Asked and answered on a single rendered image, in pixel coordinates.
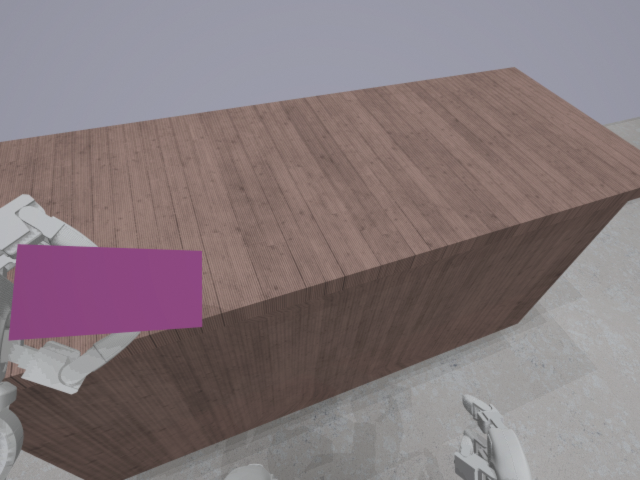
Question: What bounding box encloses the robot left forearm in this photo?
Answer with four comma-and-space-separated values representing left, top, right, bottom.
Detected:
0, 381, 24, 480

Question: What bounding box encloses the robot left hand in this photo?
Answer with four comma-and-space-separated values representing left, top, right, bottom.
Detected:
0, 194, 141, 394

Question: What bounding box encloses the table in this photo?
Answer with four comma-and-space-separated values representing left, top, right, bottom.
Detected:
0, 67, 640, 480

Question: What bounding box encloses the sponge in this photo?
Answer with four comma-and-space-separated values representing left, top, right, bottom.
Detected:
8, 244, 202, 341

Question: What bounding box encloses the robot right hand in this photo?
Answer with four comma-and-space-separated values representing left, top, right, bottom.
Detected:
454, 394, 532, 480

